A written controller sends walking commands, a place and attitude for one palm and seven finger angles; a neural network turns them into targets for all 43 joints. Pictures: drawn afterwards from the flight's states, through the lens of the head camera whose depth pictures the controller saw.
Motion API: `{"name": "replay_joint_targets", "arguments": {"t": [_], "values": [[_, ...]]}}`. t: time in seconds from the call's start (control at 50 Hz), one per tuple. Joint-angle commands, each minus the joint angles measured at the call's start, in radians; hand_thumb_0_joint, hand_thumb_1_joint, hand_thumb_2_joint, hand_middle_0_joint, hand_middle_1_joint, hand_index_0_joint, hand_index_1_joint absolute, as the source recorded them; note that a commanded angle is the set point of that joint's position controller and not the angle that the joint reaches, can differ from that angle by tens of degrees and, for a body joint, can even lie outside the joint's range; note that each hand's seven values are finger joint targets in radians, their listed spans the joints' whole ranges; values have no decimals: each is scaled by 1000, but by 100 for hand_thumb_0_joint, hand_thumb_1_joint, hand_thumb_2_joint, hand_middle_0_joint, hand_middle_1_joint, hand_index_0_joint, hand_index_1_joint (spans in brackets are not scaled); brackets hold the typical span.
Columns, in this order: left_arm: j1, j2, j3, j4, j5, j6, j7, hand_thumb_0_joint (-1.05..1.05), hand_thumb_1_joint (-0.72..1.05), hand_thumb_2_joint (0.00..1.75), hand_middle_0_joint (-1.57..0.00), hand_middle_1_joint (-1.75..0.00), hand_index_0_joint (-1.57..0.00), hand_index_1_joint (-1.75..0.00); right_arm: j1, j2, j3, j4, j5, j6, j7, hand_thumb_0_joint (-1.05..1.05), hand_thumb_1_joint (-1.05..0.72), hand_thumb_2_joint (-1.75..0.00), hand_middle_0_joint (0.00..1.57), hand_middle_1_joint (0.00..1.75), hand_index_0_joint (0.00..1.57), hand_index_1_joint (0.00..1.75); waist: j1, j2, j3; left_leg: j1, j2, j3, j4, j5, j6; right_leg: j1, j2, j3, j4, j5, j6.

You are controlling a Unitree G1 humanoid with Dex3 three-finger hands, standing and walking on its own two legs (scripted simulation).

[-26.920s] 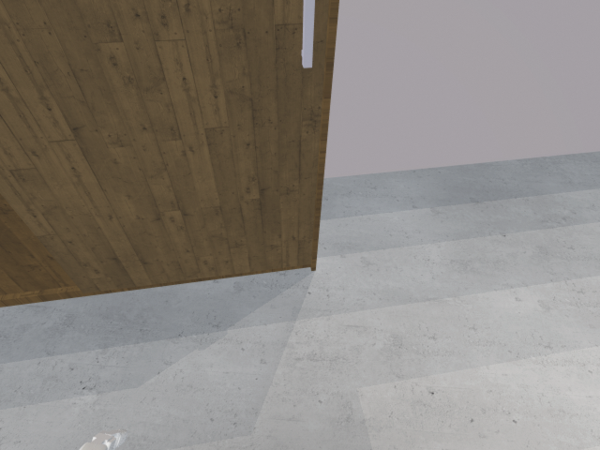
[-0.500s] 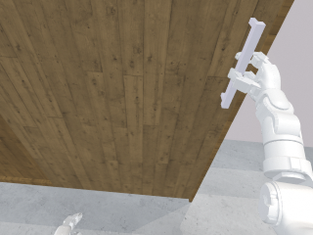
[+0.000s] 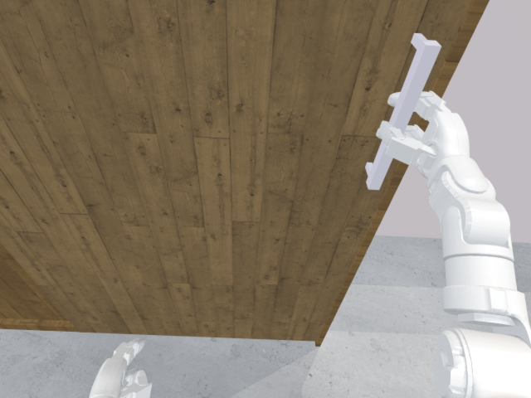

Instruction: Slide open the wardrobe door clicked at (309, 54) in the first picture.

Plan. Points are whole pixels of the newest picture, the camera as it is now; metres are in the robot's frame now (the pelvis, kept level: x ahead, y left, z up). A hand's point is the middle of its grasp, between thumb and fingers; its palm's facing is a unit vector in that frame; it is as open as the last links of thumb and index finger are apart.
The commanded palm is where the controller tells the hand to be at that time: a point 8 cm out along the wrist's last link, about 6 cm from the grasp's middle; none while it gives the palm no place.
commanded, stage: tug the door sideways, standing still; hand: right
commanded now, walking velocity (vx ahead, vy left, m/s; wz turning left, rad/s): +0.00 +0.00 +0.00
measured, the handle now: (393, 120) +0.47 -0.16 +0.23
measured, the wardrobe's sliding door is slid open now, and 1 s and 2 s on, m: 0.00 0.01 0.19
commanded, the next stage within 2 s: step sideways, sliding the door along in 0.32 s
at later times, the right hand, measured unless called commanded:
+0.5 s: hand (377, 141) +0.41 -0.12 +0.22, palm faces +0.07 +0.99 -0.11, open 5.9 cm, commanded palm +0.39 -0.16 +0.23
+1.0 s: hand (367, 140) +0.43 -0.11 +0.21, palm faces +0.20 +0.98 -0.05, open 6.0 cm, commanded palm +0.40 -0.11 +0.22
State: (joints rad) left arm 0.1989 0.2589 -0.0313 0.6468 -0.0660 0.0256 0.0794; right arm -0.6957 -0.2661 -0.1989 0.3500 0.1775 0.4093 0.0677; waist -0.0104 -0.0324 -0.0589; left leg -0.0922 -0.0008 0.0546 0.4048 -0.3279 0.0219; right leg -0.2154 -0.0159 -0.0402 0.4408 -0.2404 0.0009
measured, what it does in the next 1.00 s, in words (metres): steps on the spot: right foot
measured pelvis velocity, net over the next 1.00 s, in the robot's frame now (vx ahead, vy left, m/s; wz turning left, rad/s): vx -0.01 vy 0.05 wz -0.07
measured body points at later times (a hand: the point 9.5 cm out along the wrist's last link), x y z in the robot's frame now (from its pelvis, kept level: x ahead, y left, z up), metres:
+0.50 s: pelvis -0.02 -0.01 +0.00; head -0.02 +0.02 +0.45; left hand +0.13 +0.22 -0.12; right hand +0.40 -0.18 +0.23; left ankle -0.07 +0.10 -0.74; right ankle -0.01 -0.12 -0.74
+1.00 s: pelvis -0.01 +0.05 -0.02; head +0.07 +0.05 +0.42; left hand +0.13 +0.30 -0.14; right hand +0.41 -0.17 +0.22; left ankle -0.03 +0.12 -0.73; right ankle +0.01 -0.08 -0.74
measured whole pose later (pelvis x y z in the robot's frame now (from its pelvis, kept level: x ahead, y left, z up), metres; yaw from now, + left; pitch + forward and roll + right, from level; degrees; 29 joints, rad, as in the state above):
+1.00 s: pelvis -0.01 +0.05 -0.02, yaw -4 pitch +0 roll +0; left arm 0.21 0.26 0.02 0.70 -0.03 -0.02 0.09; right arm -0.82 -0.23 -0.09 0.37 0.10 -0.08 -0.13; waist -0.05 -0.01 0.19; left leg -0.28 -0.01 0.12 0.73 -0.37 0.05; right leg -0.33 -0.08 -0.13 0.61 -0.18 -0.03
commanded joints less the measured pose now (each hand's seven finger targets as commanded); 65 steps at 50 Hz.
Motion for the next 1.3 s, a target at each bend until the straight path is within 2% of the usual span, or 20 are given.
{"name": "replay_joint_targets", "arguments": {"t": [0.0,0.38,0.4,0.42,0.44,0.5,0.58,0.68,0.7,0.72,0.74,0.76,0.8,0.9,0.94,0.96,0.98,1.0,1.16,1.28], "values": [[-83,105,41,-119,5,-43,5,0,90,90,-20,-30,-20,-30,-558,-44,60,-201,25,-65,3,0,-90,-90,45,140,45,140,46,36,-314,-62,-19,-11,1,640,-3,281,21,34,48,513,-57],[-63,81,39,-66,19,-104,-20,0,90,90,-20,-30,-20,-30,-823,232,299,-120,12,-174,-52,0,-90,-90,45,140,45,140,90,9,-348,-177,-26,4,15,460,9,350,11,94,54,424,-39],[-65,81,39,-62,19,-112,-20,0,90,90,-20,-30,-20,-30,-883,215,290,-152,12,-186,-58,0,-90,-90,45,140,45,140,93,1,-375,-179,-25,3,13,453,11,368,11,100,53,426,-36],[-42,150,53,-58,27,-97,-4,0,90,90,-20,-30,-20,-30,-746,-314,-35,-50,-75,-319,-131,0,-90,-90,45,140,45,140,27,9,-269,-229,20,-35,-5,327,-55,244,-73,104,95,433,-83],[-47,111,47,-44,40,-80,-5,0,90,90,-20,-30,-20,-30,-659,-118,95,24,-85,-369,-133,0,-90,-90,45,140,45,140,32,61,-237,-188,27,-24,2,312,-62,202,-70,98,83,378,-77],[-53,101,60,-70,34,-85,5,0,90,90,-20,-30,-20,-30,-701,-79,136,-40,-68,-483,-120,0,-90,-90,45,140,45,140,54,-3,-289,-223,3,-4,114,195,-52,273,-150,162,49,315,-90],[-66,98,61,-89,34,-79,17,0,90,90,-20,-30,-20,-30,-778,-125,120,-105,-50,-522,-134,0,-90,-90,45,140,45,140,61,-158,-271,-426,-22,-65,460,-216,-17,319,-360,470,-60,124,-233],[-78,113,62,-98,16,-65,18,0,90,90,-20,-30,-20,-30,-763,-167,88,-90,-59,-542,-137,0,-90,-90,45,140,45,140,36,-122,-271,-90,-15,-22,158,-87,4,67,-263,200,134,129,-150],[-86,102,59,-109,9,-67,21,0,90,90,-20,-30,-20,-30,-764,-148,108,-97,-62,-545,-133,0,-90,-90,45,140,45,140,33,-26,-257,33,38,-71,36,-36,25,-80,-182,91,252,20,-108],[-100,81,56,-113,5,-68,26,0,90,90,-20,-30,-20,-30,-757,-170,92,-76,-72,-541,-141,0,-90,-90,45,140,45,140,31,185,-236,87,192,-261,-106,-114,85,-248,-68,-28,419,-177,-44],[-143,61,50,-112,9,-77,30,0,90,90,-20,-30,-20,-30,-761,-168,101,-57,-92,-533,-146,0,-90,-90,45,140,45,140,2,335,-147,67,319,-493,-179,-173,181,-408,4,3,641,-350,-16],[-151,85,69,-84,13,-87,33,0,90,90,-20,-30,-20,-30,-747,-154,92,-45,-89,-523,-150,0,-90,-90,45,140,45,140,-11,288,-117,78,368,-568,-177,-154,242,-463,-10,76,782,-360,-13],[-90,72,56,-38,24,-108,28,0,90,90,-20,-30,-20,-30,-816,-85,146,-146,-97,-571,-148,0,-90,-90,45,140,45,140,16,86,-122,174,330,-409,-41,331,264,-461,-53,83,789,-258,3],[-97,47,65,-81,41,-87,25,0,90,90,-20,-30,-20,-30,-729,-36,171,-262,-104,-616,-150,0,-90,-90,45,140,45,140,-4,170,-227,208,216,-114,157,869,143,-151,-34,-112,221,-74,14],[-63,65,85,-83,33,-92,21,0,90,90,-20,-30,-20,-30,-740,30,249,-346,-91,-638,-139,0,-90,-90,45,140,45,140,60,53,-343,-140,159,-22,421,736,23,363,-157,-6,-32,309,-49],[-78,127,109,-113,25,-94,5,0,90,90,-20,-30,-20,-30,-711,99,304,-386,-65,-644,-125,0,-90,-90,45,140,45,140,63,-251,-392,-515,23,-36,715,73,-47,638,-487,413,41,842,-209],[-114,80,93,-116,24,-97,-40,0,90,90,-20,-30,-20,-30,-769,150,324,-406,-52,-655,-108,0,-90,-90,45,140,45,140,56,-199,-430,-535,21,-184,931,-225,-10,655,-596,469,79,944,-277],[-126,96,115,-110,14,-105,-62,0,90,90,-20,-30,-20,-30,-838,57,255,-445,-72,-654,-111,0,-90,-90,45,140,45,140,60,-57,-360,-623,44,-192,970,-209,6,622,-587,412,79,868,-263],[-137,105,131,-140,10,-120,-71,0,90,90,-20,-30,-20,-30,-732,133,353,-497,-90,-592,-70,0,-90,-90,45,140,45,140,61,-247,-266,-414,62,24,575,1,-61,359,-362,-14,46,655,-120],[-137,72,107,-187,1,-175,-67,0,90,90,-20,-30,-20,-30,-584,65,303,-554,-78,-601,-85,0,-90,-90,45,140,45,140,56,-312,-272,-193,-29,81,188,90,-61,396,-326,-38,179,819,-47]]}}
